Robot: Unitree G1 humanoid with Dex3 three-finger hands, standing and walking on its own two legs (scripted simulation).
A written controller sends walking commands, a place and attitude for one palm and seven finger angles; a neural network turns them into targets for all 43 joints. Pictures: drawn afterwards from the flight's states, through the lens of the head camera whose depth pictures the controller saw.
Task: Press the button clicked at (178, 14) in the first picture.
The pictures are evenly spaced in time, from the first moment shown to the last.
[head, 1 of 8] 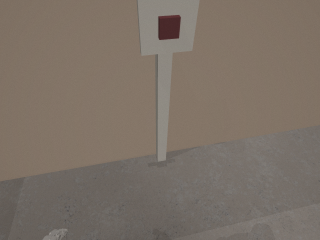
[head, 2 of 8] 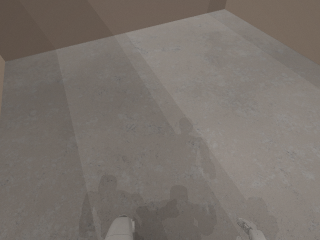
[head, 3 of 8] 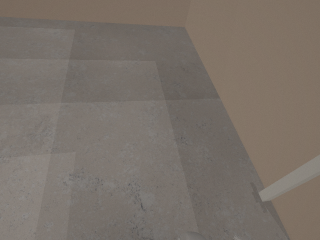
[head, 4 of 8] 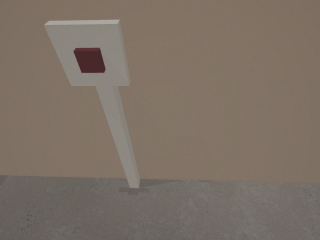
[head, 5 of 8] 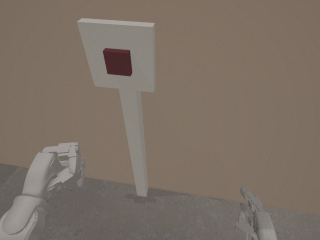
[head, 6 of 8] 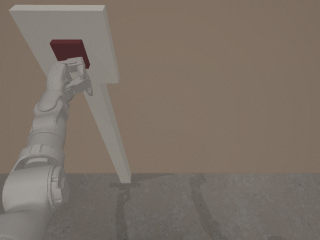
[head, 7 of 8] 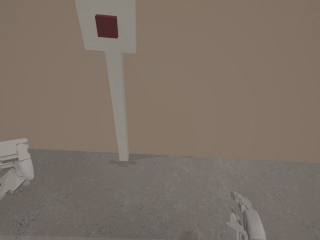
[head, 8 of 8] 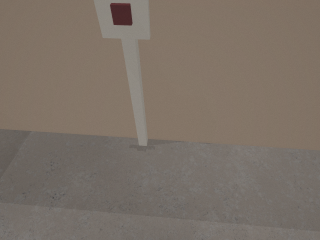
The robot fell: no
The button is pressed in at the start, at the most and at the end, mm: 0 13 0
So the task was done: yes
